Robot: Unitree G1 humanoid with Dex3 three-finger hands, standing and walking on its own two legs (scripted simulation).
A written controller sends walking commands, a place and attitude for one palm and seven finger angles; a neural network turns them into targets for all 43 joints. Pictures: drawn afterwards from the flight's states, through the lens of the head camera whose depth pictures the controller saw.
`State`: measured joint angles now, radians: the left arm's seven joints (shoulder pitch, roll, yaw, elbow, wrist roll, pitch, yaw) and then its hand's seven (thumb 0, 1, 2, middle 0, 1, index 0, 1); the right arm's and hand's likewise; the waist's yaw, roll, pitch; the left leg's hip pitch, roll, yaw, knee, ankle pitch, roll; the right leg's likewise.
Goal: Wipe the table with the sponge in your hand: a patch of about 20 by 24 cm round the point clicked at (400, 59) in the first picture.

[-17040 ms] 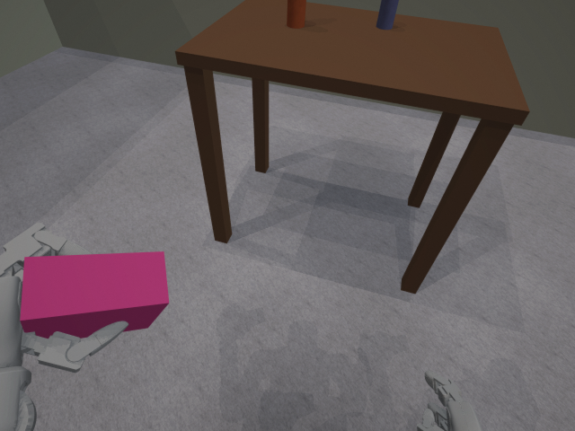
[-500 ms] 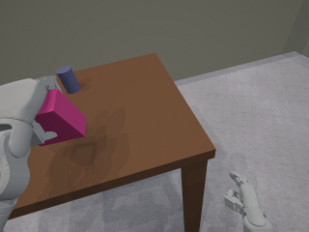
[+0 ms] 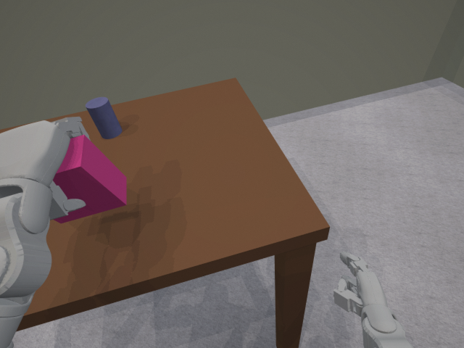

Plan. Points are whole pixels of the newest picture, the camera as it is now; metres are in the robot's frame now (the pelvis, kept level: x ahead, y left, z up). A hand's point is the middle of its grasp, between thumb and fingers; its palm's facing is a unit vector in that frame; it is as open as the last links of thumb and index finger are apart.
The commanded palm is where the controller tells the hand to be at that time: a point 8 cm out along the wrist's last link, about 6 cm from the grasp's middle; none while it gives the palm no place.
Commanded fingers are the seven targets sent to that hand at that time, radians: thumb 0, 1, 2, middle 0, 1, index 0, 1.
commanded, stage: move the sponge above the wiping area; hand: left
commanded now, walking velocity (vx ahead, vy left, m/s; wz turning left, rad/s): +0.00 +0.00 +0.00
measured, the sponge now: (79, 188) +0.27 +0.29 +0.19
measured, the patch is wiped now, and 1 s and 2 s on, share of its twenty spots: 0.00 0.00 0.00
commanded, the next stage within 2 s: none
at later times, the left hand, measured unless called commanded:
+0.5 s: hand (69, 179) +0.26 +0.29 +0.21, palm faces +0.17 -0.01 -0.99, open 9.7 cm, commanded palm +0.21 +0.28 +0.27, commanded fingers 0.00 0.10 1.30 -1.20 -1.60 -1.20 -1.60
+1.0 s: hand (74, 180) +0.27 +0.29 +0.21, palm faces +0.14 +0.01 -0.99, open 9.7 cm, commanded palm +0.21 +0.29 +0.27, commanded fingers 0.00 0.10 1.30 -1.20 -1.60 -1.20 -1.60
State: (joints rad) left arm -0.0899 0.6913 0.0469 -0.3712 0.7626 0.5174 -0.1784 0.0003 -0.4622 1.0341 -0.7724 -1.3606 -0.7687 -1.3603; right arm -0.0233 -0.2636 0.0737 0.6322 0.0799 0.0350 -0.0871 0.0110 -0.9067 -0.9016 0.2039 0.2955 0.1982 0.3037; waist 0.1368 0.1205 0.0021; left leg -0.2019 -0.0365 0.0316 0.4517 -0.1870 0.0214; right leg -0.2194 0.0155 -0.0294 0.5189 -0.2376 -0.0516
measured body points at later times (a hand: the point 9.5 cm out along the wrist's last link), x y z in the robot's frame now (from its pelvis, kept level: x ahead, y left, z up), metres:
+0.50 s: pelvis +0.00 -0.01 +0.00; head -0.02 -0.07 +0.44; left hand +0.25 +0.29 +0.26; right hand +0.27 -0.20 -0.08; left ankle +0.04 +0.11 -0.74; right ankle +0.03 -0.09 -0.74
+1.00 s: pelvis +0.01 -0.01 +0.00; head +0.00 -0.07 +0.44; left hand +0.25 +0.28 +0.26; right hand +0.27 -0.21 -0.08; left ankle +0.04 +0.11 -0.74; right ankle +0.03 -0.09 -0.74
